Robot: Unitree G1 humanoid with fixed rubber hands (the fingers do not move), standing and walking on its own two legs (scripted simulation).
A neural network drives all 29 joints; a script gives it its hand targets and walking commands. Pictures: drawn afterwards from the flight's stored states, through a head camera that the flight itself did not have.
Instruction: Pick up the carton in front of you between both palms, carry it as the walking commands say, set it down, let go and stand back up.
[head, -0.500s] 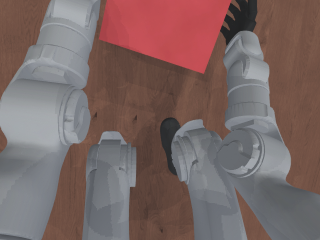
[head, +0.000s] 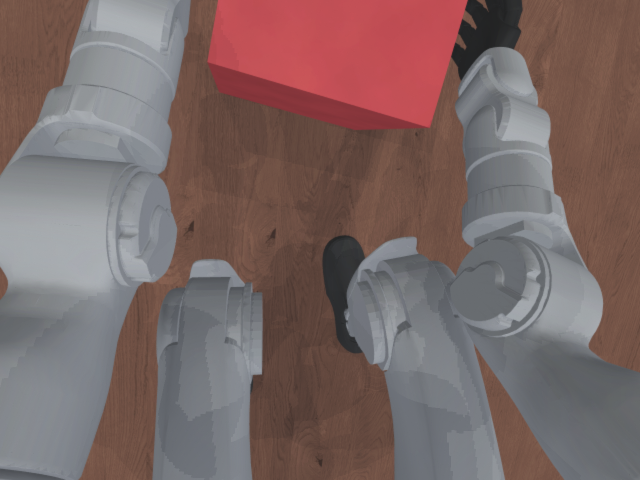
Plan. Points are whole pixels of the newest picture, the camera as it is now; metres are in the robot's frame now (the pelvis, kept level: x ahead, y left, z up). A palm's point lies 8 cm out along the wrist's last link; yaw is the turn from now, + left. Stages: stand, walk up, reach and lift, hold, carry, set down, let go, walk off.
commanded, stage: set down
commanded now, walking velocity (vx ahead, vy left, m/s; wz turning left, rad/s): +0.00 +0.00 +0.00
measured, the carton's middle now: (324, 17) +0.56 -0.04 -0.26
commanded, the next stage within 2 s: let go in 1.50 s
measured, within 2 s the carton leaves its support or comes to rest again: neither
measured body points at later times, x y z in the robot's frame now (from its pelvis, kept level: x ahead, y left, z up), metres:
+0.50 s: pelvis -0.02 -0.01 -0.02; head +0.34 +0.05 +0.23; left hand +0.57 +0.14 -0.20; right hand +0.47 -0.25 -0.18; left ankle +0.06 +0.07 -0.35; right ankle +0.13 -0.12 -0.35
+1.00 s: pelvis -0.01 -0.03 +0.09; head +0.32 -0.01 +0.39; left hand +0.60 +0.13 -0.02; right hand +0.48 -0.24 -0.03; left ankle +0.06 +0.07 -0.35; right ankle +0.13 -0.12 -0.35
